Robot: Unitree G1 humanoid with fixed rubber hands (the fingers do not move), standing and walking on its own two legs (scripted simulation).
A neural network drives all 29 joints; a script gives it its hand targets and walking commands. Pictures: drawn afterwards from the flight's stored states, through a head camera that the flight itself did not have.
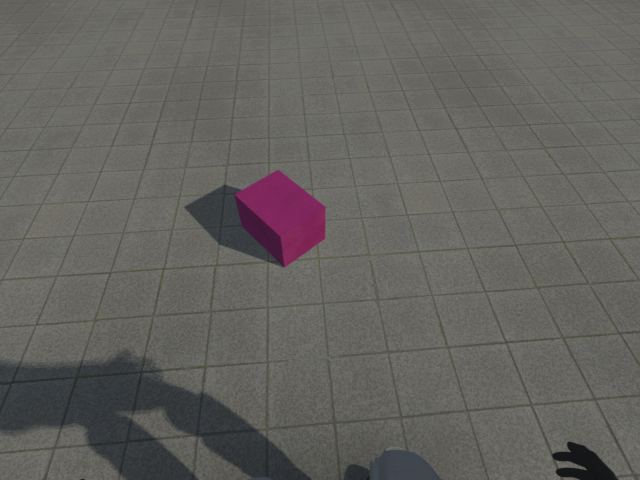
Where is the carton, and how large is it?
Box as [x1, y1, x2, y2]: [234, 170, 324, 267]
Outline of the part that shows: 277,170 234,194 242,226 284,267 324,238 324,206 280,171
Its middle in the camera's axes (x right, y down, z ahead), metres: -0.16 -0.07 +1.53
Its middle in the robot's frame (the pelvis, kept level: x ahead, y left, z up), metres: +1.10 +0.13 -0.66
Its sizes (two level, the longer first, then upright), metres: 0.284 0.214 0.188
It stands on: the floor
